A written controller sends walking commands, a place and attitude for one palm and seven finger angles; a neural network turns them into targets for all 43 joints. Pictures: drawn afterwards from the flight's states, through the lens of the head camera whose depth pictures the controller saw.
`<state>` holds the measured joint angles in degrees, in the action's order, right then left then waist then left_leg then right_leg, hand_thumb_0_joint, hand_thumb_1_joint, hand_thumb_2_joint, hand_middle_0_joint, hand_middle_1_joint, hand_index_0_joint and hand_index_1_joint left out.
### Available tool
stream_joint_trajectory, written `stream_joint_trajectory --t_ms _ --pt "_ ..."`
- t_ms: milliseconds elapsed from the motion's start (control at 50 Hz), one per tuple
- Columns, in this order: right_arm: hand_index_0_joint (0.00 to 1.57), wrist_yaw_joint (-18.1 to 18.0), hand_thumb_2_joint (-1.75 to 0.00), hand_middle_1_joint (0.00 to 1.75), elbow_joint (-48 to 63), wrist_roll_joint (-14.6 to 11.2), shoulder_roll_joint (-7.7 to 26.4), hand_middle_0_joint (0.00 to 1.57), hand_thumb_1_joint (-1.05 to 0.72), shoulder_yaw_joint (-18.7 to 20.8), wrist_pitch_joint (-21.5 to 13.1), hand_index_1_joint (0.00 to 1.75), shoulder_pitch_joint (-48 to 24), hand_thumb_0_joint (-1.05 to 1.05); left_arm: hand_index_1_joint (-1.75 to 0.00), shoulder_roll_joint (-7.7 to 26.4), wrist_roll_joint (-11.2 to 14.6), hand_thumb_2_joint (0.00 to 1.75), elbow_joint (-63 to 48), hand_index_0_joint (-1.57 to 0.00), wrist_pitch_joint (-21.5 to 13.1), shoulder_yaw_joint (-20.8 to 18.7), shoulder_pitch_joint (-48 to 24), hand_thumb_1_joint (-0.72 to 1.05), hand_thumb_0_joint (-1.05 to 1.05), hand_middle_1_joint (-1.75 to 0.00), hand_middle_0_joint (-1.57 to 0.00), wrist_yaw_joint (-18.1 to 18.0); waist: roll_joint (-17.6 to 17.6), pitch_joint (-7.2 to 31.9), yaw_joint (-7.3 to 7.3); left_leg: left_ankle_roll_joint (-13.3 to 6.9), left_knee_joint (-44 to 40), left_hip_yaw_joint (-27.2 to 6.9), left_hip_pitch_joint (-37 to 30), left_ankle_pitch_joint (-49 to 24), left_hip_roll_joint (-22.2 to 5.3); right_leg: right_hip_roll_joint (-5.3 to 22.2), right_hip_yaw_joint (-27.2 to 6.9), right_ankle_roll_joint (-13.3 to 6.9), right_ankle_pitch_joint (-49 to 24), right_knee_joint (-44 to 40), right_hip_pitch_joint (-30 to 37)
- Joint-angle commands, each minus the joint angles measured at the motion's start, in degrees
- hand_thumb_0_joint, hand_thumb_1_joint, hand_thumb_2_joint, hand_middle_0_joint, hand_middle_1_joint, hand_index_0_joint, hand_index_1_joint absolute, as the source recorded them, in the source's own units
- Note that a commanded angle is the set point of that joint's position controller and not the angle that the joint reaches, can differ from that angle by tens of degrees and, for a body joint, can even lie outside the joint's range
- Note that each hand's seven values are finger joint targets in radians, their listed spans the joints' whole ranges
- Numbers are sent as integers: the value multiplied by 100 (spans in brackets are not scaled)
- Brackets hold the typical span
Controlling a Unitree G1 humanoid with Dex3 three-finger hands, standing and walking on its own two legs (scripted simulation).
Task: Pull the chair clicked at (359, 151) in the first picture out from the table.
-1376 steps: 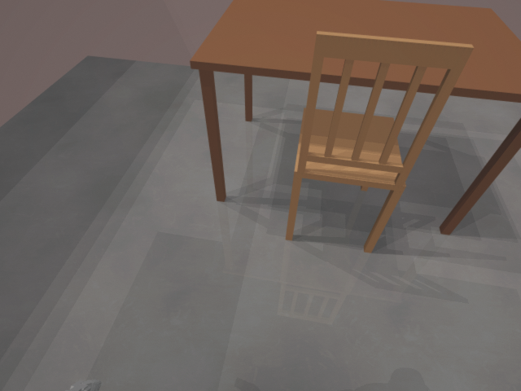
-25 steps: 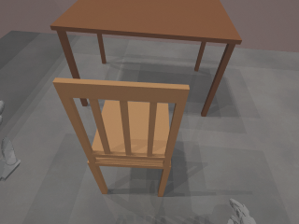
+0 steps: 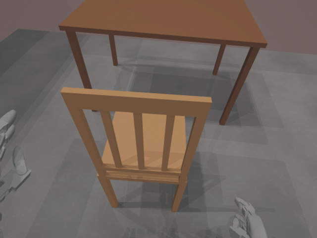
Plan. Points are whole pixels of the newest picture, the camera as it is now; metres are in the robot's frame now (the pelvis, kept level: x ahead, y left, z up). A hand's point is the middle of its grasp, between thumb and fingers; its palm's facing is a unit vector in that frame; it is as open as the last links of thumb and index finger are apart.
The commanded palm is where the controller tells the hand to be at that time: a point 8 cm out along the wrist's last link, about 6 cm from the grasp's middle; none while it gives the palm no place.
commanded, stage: let the arm hang, fingers relaxed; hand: left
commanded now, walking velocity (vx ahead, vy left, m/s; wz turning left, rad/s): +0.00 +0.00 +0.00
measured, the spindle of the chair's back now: (139, 144) +0.41 +0.09 -0.07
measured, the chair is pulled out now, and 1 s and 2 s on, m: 0.58 0.58 0.58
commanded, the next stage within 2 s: look to check the result in 1.08 s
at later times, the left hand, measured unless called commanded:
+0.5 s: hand out of the picture -0.05 +0.18 -0.18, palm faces +0.04 -0.97 -0.23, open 7.2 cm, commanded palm none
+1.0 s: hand out of the picture -0.03 +0.14 -0.18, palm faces +0.08 -0.98 -0.17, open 7.3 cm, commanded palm none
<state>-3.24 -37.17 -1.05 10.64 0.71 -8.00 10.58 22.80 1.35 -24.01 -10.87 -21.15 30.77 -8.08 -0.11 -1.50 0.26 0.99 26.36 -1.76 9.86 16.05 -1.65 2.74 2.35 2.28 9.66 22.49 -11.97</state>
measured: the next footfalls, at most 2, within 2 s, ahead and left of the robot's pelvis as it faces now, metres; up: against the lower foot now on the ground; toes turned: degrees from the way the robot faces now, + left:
none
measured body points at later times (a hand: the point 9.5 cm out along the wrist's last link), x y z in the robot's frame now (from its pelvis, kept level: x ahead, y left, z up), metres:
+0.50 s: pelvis -0.02 -0.01 -0.01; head +0.00 -0.01 +0.44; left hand -0.05 +0.23 -0.16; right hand -0.05 -0.24 -0.16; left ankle -0.02 +0.13 -0.74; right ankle +0.02 -0.15 -0.74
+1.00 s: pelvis -0.02 -0.02 -0.01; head -0.01 -0.02 +0.44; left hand -0.03 +0.20 -0.16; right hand -0.03 -0.22 -0.17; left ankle -0.02 +0.13 -0.74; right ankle +0.02 -0.15 -0.74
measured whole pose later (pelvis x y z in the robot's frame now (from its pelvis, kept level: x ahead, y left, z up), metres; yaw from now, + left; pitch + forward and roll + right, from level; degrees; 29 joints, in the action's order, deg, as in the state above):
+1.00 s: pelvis -0.02 -0.02 -0.01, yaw +2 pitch -1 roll +0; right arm -1.4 -59.5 0.8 5.8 0.3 -0.1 20.8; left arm 7.8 -0.6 59.5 1.6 -0.1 17.8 -1.4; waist -0.3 -1.9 0.8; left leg 2.2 29.8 -4.0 13.7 15.6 -1.3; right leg 3.3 4.2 0.6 11.9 29.2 -16.5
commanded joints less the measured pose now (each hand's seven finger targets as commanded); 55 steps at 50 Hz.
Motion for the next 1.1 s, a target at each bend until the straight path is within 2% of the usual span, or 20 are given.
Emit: stream_joint_trajectory --t_ms 0,40,80,100,140,160,180,280,340,360,480,540,640,660,740,880,940,960,1040,1080 --pt "20 364 -90 30 -284 86 900 20 -90 318 240 30 60 0 -30 -430 -345 90 3304 -20 1048 1546 -624 90 0 -30 -20 757 7 749 -130 -183 223 -382 364 -2669 -390 397 -113 -359 -1155 654 -151" --pt "20 364 -90 30 -218 193 861 20 -90 192 446 30 23 0 -30 -448 -320 90 3951 -20 1092 1665 -1000 90 0 -30 -20 744 313 476 -55 -352 45 -676 823 -1813 -419 321 -166 -302 -502 649 -78" --pt "20 362 -90 30 -326 233 857 20 -90 160 579 30 181 0 -30 -369 -337 90 4631 -20 1118 1733 -1289 90 0 -30 -20 729 803 494 -46 -336 66 -584 768 -1573 -260 374 -273 -406 -565 608 78" --pt "20 343 -90 30 -416 231 876 20 -90 136 621 30 222 0 -30 -347 -331 90 4985 -20 1137 1761 -1369 90 0 -30 -20 718 771 542 -27 -328 32 -571 690 -1663 -222 376 -307 -416 -658 597 176" --pt "20 313 -90 30 -635 215 883 20 -90 77 660 30 257 0 -30 -312 -302 90 5676 -20 1171 1851 -1426 90 0 -30 -20 704 326 476 9 -305 -85 -533 582 -1716 -206 346 -331 -394 -598 531 243" --pt "20 302 -90 30 -742 212 890 20 -90 66 669 30 220 0 -30 -280 -286 90 5994 -20 1185 1902 -1386 90 0 -30 -20 698 -261 342 60 -295 -150 -471 567 -1688 -165 301 -359 -410 -552 473 221" --pt "20 286 -90 30 -879 206 828 20 -90 32 669 30 275 0 -30 -276 -272 90 6303 -20 1178 1933 -1366 90 0 -30 -20 690 -521 334 46 -276 -197 -433 591 -1599 -189 302 -380 -397 -458 444 282" --pt "20 208 -90 30 -1342 198 535 20 -90 21 712 30 772 0 -30 -532 -248 90 7186 -20 1159 1917 -1152 90 0 -30 -20 657 -914 176 36 -292 -329 -379 679 -763 -202 272 -316 -448 -41 151 312" --pt "20 205 -90 30 -1554 184 431 20 -90 34 734 30 1081 0 -30 -551 -216 90 7494 -20 1160 1967 -1162 90 0 -30 -20 674 -528 26 24 -301 -399 -397 822 -264 -195 297 -290 -474 352 38 193" --pt "20 195 -90 30 -1600 177 416 20 -90 49 774 30 1135 0 -30 -571 -213 90 7585 -20 1172 1981 -1203 90 0 -30 -20 680 -75 -275 21 -341 -446 -425 912 -67 -218 276 -232 -491 533 -81 22" --pt "20 204 -90 30 -1912 199 298 20 -90 49 810 30 1590 0 -30 -572 -199 90 7967 -20 1194 1988 -1036 90 0 -30 -20 671 29 -457 -5 -360 -384 -323 1035 536 -88 336 -336 -522 1437 -262 -336" --pt "20 195 -90 30 -2014 196 232 20 -90 28 774 30 1779 0 -30 -643 -190 90 8062 -20 1181 1986 -978 90 0 -30 -20 661 51 -295 -15 -380 -410 -374 986 390 -122 310 -313 -526 1324 -150 -315" --pt "20 180 -90 30 -2100 185 127 20 -90 15 753 30 1831 0 -30 -733 -186 90 8165 -20 1166 1991 -891 90 0 -30 -20 637 110 -328 0 -365 -348 -340 1018 191 -105 332 -293 -535 1194 -101 -329" --pt "20 174 -90 30 -2129 182 91 20 -90 21 761 30 1787 0 -30 -761 -189 90 8188 -20 1169 1996 -873 90 0 -30 -20 631 -26 -494 26 -382 -400 -347 1092 236 -100 313 -273 -551 1205 -149 -378" --pt "20 161 -90 30 -2150 183 9 20 -90 7 722 30 1802 0 -30 -864 -194 90 8189 -20 1152 1972 -840 90 0 -30 -20 617 14 -303 16 -362 -357 -351 1000 -81 -124 320 -262 -531 904 -14 -272" --pt "20 129 -90 30 -2099 181 -22 20 -90 22 727 30 1597 0 -30 -960 -204 90 8170 -20 1159 1973 -864 90 0 -30 -20 608 -235 -575 36 -339 -446 -371 1140 -27 -167 273 -242 -513 737 0 -303" --pt "20 136 -90 30 -2105 184 -17 20 -90 26 734 30 1626 0 -30 -949 -202 90 8156 -20 1159 1959 -909 90 0 -30 -20 617 16 -446 15 -337 -405 -352 1035 21 -141 305 -250 -506 860 -35 -300" --pt "20 132 -90 30 -2099 180 -27 20 -90 40 751 30 1569 0 -30 -952 -204 90 8150 -20 1164 1968 -905 90 0 -30 -20 617 -20 -612 29 -354 -432 -343 1051 66 -134 292 -232 -524 892 -110 -393" --pt "20 141 -90 30 -2083 185 5 20 -90 24 712 30 1630 0 -30 -925 -199 90 8097 -20 1138 1939 -926 90 0 -30 -20 624 3 -153 8 -335 -352 -350 873 -258 -141 333 -226 -507 653 3 -138" --pt "20 133 -90 30 -2082 179 11 20 -90 18 711 30 1556 0 -30 -925 -198 90 8105 -20 1139 1957 -936 90 0 -30 -20 624 -188 -309 22 -324 -372 -368 953 -339 -157 322 -212 -515 538 8 -148"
